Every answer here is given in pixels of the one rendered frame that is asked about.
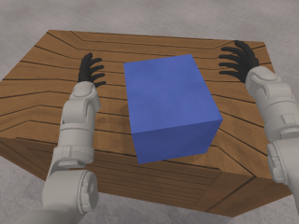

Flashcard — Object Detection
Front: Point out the carton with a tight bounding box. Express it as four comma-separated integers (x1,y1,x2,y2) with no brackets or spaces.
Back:
123,54,223,164

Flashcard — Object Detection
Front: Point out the pedestal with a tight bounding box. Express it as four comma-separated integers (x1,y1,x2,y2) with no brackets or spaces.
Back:
0,30,292,217

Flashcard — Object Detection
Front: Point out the robot right hand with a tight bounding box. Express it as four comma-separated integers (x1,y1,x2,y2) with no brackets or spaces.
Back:
219,40,260,84

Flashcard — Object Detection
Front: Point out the robot left upper arm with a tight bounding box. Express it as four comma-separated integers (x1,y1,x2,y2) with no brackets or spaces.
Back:
12,169,99,224

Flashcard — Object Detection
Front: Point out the robot right upper arm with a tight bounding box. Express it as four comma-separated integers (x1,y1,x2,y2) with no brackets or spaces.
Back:
266,137,299,216

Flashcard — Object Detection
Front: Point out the right robot forearm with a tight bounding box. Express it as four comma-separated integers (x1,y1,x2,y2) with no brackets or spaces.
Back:
245,66,299,143

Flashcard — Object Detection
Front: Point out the left robot forearm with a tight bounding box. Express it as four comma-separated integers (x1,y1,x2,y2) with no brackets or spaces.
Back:
41,81,101,207

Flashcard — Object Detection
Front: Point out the robot left hand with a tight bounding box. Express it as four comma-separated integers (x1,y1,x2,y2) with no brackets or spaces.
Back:
78,52,106,88

